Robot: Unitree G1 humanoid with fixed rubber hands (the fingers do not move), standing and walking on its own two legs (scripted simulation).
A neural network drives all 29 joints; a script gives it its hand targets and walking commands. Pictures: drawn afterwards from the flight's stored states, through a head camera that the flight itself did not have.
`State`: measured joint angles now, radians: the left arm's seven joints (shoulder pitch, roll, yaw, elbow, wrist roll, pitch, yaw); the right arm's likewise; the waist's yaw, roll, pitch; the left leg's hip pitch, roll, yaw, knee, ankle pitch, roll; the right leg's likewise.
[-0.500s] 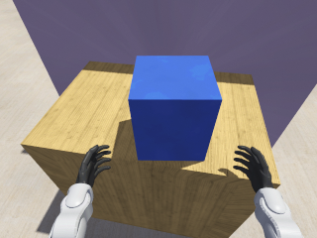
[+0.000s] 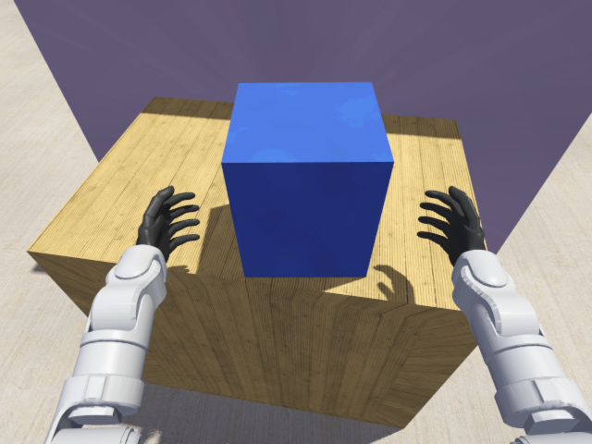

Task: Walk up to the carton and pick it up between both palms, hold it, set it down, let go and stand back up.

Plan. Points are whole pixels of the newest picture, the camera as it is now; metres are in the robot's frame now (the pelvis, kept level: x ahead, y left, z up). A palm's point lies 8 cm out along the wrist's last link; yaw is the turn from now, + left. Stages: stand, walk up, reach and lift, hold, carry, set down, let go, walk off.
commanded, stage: reach and lift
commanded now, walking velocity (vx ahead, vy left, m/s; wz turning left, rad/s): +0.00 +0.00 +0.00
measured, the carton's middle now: (305, 184) +0.52 +0.02 +0.07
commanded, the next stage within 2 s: none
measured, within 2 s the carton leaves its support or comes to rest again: neither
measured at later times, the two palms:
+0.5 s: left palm (152, 184) +0.43 +0.23 +0.15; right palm (460, 182) +0.44 -0.19 +0.15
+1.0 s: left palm (156, 137) +0.48 +0.22 +0.19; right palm (458, 132) +0.49 -0.18 +0.19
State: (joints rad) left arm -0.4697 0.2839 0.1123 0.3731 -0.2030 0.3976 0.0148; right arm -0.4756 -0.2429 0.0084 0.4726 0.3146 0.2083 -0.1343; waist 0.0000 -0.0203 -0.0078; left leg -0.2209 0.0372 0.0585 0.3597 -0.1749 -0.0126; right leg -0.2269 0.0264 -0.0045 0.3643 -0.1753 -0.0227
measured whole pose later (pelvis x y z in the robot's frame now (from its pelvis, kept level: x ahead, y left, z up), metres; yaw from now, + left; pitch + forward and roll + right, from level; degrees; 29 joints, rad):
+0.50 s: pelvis +0.01 +0.01 +0.00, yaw +2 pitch +7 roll -1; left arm -0.79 0.36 0.05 0.60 -0.24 0.47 0.05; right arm -0.82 -0.32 -0.01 0.77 0.38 0.28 -0.11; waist -0.02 -0.01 -0.09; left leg -0.35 0.04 0.02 0.42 -0.21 -0.01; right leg -0.30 0.03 -0.04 0.35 -0.17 -0.02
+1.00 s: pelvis +0.02 +0.01 -0.01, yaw +2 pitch +14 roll -2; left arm -1.10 0.39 -0.01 0.89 -0.30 0.44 0.09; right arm -1.13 -0.37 -0.02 1.04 0.38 0.30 -0.08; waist -0.02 0.01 -0.18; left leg -0.49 0.04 0.01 0.44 -0.20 -0.01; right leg -0.43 0.03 -0.05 0.35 -0.17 -0.02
